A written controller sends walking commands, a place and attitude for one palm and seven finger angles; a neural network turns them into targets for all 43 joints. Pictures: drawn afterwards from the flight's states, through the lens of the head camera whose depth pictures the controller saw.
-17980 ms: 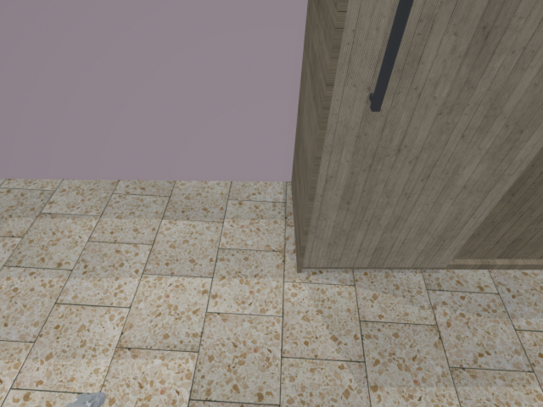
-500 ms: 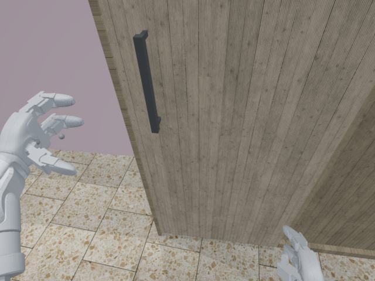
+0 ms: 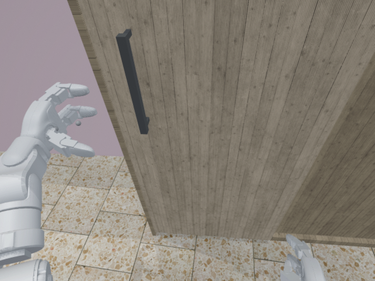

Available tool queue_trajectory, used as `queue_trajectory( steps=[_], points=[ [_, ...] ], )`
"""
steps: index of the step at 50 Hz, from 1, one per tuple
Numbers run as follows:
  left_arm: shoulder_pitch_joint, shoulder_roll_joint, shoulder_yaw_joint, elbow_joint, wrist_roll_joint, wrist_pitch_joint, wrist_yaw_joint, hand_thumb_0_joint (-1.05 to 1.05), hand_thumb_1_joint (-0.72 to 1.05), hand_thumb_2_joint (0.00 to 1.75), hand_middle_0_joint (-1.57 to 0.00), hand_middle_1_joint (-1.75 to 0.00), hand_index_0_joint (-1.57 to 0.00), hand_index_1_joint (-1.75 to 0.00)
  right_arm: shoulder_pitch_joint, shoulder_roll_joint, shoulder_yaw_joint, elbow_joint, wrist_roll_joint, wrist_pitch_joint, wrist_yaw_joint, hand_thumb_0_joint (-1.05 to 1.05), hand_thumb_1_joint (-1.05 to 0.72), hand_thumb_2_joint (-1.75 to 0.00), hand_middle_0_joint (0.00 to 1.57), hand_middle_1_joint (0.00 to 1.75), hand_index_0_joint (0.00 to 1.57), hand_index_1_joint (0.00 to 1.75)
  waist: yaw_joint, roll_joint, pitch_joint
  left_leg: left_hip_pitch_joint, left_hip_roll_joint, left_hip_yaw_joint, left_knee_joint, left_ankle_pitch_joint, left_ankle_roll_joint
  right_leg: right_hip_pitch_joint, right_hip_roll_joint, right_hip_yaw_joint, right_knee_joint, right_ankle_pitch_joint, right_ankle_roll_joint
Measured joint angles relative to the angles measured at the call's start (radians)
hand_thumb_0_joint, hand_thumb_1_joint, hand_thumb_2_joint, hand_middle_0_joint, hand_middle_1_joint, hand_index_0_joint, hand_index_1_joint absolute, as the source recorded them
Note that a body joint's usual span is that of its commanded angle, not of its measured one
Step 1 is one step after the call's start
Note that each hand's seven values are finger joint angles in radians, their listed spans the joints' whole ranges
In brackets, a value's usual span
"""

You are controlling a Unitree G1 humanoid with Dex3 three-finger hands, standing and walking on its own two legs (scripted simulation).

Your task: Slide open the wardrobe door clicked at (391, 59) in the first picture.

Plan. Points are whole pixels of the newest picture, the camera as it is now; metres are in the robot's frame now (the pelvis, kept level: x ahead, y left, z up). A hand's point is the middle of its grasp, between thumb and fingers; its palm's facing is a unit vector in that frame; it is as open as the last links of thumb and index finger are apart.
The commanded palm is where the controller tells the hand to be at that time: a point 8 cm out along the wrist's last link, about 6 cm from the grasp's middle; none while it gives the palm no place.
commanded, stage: move the hooked fingers beside the handle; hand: left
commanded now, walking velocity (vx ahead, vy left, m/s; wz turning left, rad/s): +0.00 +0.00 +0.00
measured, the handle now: (137, 87) +0.50 +0.16 +0.19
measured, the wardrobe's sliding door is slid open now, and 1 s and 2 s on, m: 0.00 0.00 0.00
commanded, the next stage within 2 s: feel for the door with the fingertips in 1.68 s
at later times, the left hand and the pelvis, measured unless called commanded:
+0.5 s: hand (96, 106) +0.39 +0.22 +0.21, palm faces +0.03 -1.00 -0.04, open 14.0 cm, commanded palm +0.37 +0.27 +0.20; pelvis +0.00 +0.00 +0.00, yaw +0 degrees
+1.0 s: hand (111, 94) +0.44 +0.21 +0.20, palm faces +0.03 -1.00 -0.02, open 14.0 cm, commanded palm +0.41 +0.26 +0.20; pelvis +0.00 +0.00 +0.00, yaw -2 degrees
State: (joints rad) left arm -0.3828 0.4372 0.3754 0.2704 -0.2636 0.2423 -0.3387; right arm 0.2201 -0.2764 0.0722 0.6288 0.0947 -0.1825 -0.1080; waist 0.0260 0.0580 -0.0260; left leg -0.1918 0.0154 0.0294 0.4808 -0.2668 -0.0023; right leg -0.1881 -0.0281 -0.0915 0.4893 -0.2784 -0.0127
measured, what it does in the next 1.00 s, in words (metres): stands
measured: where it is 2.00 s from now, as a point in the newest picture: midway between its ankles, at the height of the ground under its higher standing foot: outside the picture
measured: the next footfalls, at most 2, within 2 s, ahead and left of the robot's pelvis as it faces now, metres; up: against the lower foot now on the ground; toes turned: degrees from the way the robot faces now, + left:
none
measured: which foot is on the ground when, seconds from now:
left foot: down 0.00-1.00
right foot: down 0.00-1.00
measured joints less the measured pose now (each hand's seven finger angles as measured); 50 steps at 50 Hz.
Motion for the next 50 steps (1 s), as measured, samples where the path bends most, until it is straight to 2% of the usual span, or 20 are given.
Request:
queue_trajectory(
  steps=[10, 17, 23, 33, 41, 46, 50],
  points=[
    [-0.061, -0.008, -0.016, 0.064, 0.016, -0.019, 0.027, -0.01, -0.50, 0.30, -0.30, -1.20, -0.30, -1.20, 0.007, 0.002, -0.003, 0.005, -0.002, 0.019, 0.000, 0.01, -0.90, -0.90, 0.20, 0.30, 0.20, 0.30, -0.008, -0.003, -0.004, 0.000, 0.004, 0.001, -0.006, 0.003, -0.003, -0.002, 0.004, 0.001, -0.004, 0.002, -0.004],
    [-0.139, 0.008, -0.040, 0.185, 0.034, -0.021, 0.039, -0.01, -0.50, 0.30, -0.30, -1.20, -0.30, -1.20, 0.009, -0.003, -0.005, 0.010, 0.002, 0.035, -0.005, 0.01, -0.90, -0.90, 0.20, 0.30, 0.20, 0.30, -0.019, -0.006, -0.002, -0.017, 0.006, -0.004, 0.000, 0.004, -0.005, -0.015, 0.007, -0.004, -0.004, 0.004, -0.006],
    [-0.183, 0.009, -0.033, 0.237, 0.040, -0.069, 0.042, -0.01, -0.50, 0.30, -0.30, -1.20, -0.30, -1.20, 0.027, -0.005, -0.011, 0.017, -0.002, 0.042, -0.002, 0.01, -0.90, -0.90, 0.20, 0.30, 0.20, 0.30, -0.030, -0.011, -0.004, -0.019, 0.010, 0.001, -0.006, 0.006, -0.005, -0.019, 0.011, 0.001, -0.010, 0.009, -0.007],
    [-0.237, 0.001, -0.051, 0.321, 0.053, -0.090, 0.064, -0.01, -0.50, 0.30, -0.30, -1.20, -0.30, -1.20, 0.057, -0.012, -0.022, 0.030, -0.001, 0.061, 0.003, 0.01, -0.90, -0.90, 0.20, 0.30, 0.20, 0.30, -0.045, -0.009, -0.006, -0.030, 0.009, 0.008, -0.007, 0.006, -0.003, -0.032, 0.010, 0.009, -0.011, 0.012, -0.005],
    [-0.330, 0.010, -0.059, 0.450, 0.075, -0.139, 0.081, -0.01, -0.50, 0.30, -0.30, -1.20, -0.30, -1.20, 0.075, -0.008, -0.022, 0.047, -0.006, 0.064, 0.000, 0.01, -0.90, -0.90, 0.20, 0.30, 0.20, 0.30, -0.058, -0.015, 0.000, -0.046, 0.010, 0.008, -0.005, 0.008, -0.002, -0.046, 0.012, 0.009, -0.015, 0.017, -0.005],
    [-0.382, 0.029, -0.040, 0.538, 0.086, -0.172, 0.077, -0.01, -0.50, 0.30, -0.30, -1.20, -0.30, -1.20, 0.090, -0.008, -0.023, 0.055, -0.011, 0.069, 0.005, 0.01, -0.90, -0.90, 0.20, 0.30, 0.20, 0.30, -0.070, -0.018, -0.006, -0.058, 0.013, 0.014, -0.006, 0.007, -0.001, -0.062, 0.014, 0.016, -0.016, 0.019, -0.004],
    [-0.372, 0.042, -0.018, 0.545, 0.088, -0.193, 0.064, -0.01, -0.50, 0.30, -0.30, -1.20, -0.30, -1.20, 0.110, -0.013, -0.031, 0.048, -0.012, 0.078, 0.013, 0.01, -0.90, -0.90, 0.20, 0.30, 0.20, 0.30, -0.077, -0.017, -0.012, -0.060, 0.015, 0.024, -0.008, 0.003, 0.000, -0.067, 0.017, 0.026, -0.018, 0.020, -0.003]
  ],
)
